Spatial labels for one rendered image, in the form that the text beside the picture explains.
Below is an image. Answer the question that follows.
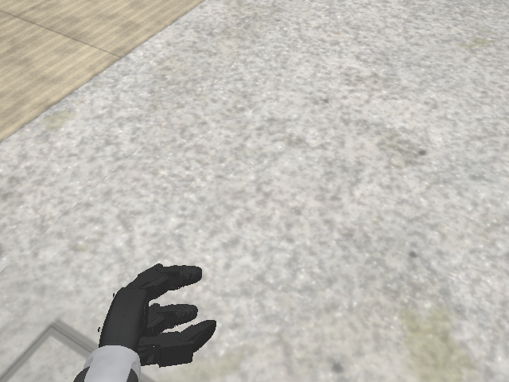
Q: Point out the robot left hand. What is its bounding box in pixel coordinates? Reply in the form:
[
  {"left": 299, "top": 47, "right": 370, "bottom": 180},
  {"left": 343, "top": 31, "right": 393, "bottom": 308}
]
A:
[{"left": 98, "top": 263, "right": 216, "bottom": 368}]

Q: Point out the robot left forearm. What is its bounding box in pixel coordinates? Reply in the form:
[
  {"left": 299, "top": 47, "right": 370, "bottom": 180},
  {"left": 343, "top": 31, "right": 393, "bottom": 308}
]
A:
[{"left": 73, "top": 345, "right": 141, "bottom": 382}]

